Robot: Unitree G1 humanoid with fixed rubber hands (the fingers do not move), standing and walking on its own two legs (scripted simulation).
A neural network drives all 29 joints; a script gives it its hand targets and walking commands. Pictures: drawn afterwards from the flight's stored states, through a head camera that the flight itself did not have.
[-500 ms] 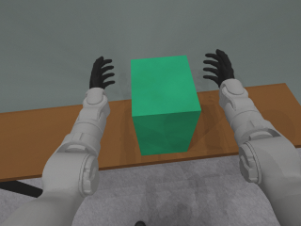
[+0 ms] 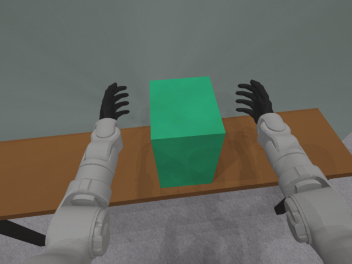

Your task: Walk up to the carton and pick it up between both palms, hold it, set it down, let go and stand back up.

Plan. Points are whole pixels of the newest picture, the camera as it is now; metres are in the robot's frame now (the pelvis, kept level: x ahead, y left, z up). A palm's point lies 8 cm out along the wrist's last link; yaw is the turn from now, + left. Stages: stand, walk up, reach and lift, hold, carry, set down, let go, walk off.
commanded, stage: set down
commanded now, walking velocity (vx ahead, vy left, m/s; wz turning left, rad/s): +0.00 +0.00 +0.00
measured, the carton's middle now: (183, 136) +0.47 +0.04 -0.05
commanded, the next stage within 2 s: let go in 1.28 s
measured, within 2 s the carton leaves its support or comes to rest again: neither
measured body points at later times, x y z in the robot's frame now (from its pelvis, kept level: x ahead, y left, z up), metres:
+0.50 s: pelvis +0.00 +0.00 +0.00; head +0.04 +0.00 +0.45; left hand +0.35 +0.20 +0.03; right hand +0.39 -0.16 +0.02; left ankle +0.02 +0.13 -0.74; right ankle -0.01 -0.08 -0.74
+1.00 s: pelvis +0.01 +0.00 -0.01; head +0.07 +0.00 +0.44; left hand +0.30 +0.19 -0.03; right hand +0.35 -0.16 -0.03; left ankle +0.02 +0.13 -0.74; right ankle -0.01 -0.08 -0.74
